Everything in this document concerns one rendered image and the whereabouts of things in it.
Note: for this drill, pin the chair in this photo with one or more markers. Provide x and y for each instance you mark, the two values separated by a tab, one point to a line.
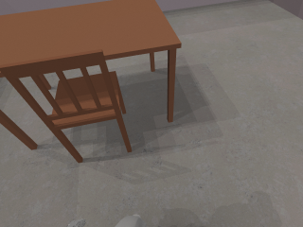
78	101

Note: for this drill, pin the left robot thigh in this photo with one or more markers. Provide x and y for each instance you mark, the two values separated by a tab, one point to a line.
132	221

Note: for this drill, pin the table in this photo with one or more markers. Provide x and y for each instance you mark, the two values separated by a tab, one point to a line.
121	28

